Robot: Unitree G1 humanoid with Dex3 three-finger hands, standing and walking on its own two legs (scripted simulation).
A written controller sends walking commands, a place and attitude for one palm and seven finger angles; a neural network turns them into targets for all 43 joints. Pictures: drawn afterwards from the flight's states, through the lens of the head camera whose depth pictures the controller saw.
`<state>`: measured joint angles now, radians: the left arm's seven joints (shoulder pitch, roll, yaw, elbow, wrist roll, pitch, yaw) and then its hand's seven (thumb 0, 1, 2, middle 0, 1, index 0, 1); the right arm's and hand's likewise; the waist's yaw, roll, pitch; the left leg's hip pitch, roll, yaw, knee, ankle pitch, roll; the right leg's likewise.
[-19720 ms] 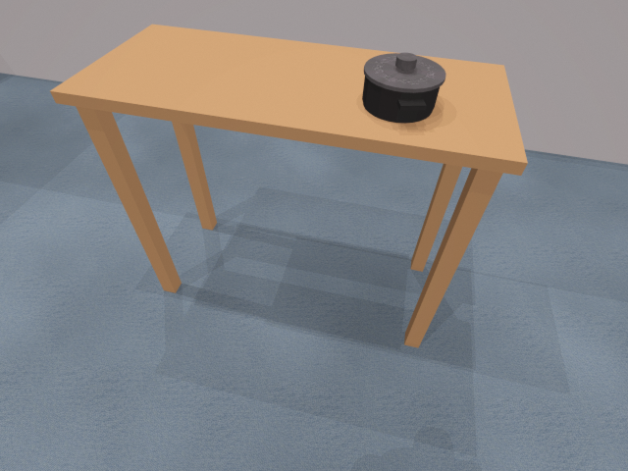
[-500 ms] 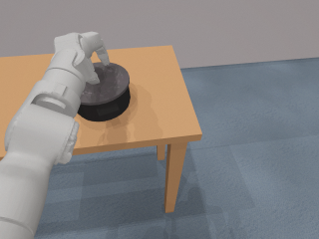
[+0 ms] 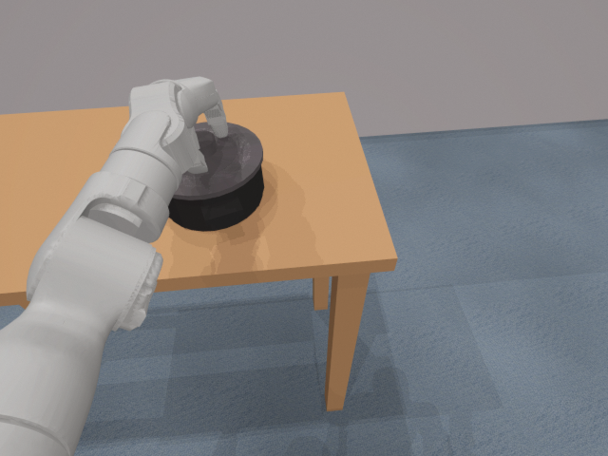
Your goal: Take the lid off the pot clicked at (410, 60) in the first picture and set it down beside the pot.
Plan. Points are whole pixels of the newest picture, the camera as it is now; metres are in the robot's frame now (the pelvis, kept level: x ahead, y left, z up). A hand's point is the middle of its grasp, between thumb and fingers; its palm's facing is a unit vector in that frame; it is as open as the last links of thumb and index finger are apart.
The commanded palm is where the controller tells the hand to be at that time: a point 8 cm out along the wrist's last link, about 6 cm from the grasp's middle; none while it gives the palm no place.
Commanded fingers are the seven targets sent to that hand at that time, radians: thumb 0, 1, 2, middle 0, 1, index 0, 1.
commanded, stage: close the fingers and squeeze the knob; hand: left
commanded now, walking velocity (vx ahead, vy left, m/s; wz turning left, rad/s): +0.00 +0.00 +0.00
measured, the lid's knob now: (200, 144) +0.50 +0.12 +0.16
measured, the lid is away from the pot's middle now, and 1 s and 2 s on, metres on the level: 0.00 0.00 0.00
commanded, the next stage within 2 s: lift the lid straight up in 1.42 s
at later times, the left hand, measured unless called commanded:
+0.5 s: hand (194, 143) +0.48 +0.12 +0.18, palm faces -0.38 -0.10 -0.92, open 8.5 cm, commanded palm +0.47 +0.12 +0.23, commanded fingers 0.00 0.21 0.90 -0.61 -1.03 -0.61 -1.03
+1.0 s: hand (195, 145) +0.47 +0.12 +0.19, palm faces -0.38 -0.12 -0.92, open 7.0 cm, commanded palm +0.47 +0.12 +0.23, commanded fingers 0.00 0.48 0.85 -0.65 -1.06 -0.76 -1.08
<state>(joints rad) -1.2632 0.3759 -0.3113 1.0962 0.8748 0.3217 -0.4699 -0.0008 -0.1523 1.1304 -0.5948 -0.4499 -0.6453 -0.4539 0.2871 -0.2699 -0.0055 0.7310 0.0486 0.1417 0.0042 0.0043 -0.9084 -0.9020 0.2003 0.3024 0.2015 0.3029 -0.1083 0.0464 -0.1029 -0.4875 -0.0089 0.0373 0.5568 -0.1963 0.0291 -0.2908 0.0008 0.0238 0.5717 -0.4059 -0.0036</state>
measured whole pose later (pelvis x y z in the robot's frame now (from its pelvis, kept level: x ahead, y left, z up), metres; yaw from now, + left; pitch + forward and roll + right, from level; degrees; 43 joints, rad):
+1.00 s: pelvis +0.00 +0.00 +0.00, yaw +0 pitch +7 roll +1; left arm -1.23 0.37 -0.31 1.06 0.86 0.32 -0.47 0.01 0.31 0.77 -0.55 -1.01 -0.67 -1.03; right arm 0.26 -0.27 0.00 0.74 0.05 0.14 0.01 0.00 -0.91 -0.90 0.20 0.30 0.20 0.30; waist -0.10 0.05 -0.10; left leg -0.47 -0.01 0.04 0.54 -0.19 0.03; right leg -0.27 0.00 0.02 0.55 -0.40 -0.01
